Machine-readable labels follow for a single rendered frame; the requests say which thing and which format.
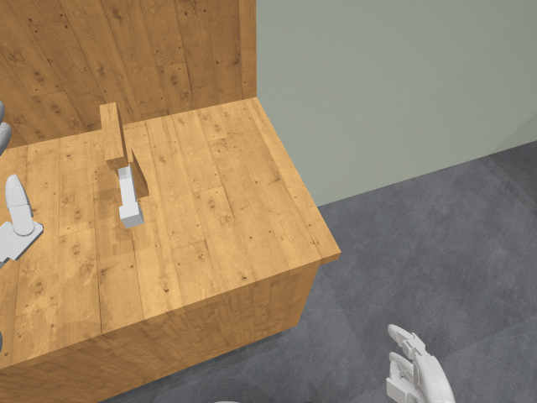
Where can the right robot hand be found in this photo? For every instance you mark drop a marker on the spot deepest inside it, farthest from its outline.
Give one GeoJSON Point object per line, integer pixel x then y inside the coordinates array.
{"type": "Point", "coordinates": [424, 380]}

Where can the counter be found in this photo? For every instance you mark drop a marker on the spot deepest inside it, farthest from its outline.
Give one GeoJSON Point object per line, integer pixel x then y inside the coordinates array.
{"type": "Point", "coordinates": [231, 240]}

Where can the tap lever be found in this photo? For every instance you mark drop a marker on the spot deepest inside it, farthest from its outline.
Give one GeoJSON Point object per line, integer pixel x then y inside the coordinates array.
{"type": "Point", "coordinates": [130, 212]}

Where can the left robot hand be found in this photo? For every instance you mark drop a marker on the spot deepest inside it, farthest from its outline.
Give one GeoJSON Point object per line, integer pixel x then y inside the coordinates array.
{"type": "Point", "coordinates": [15, 237]}

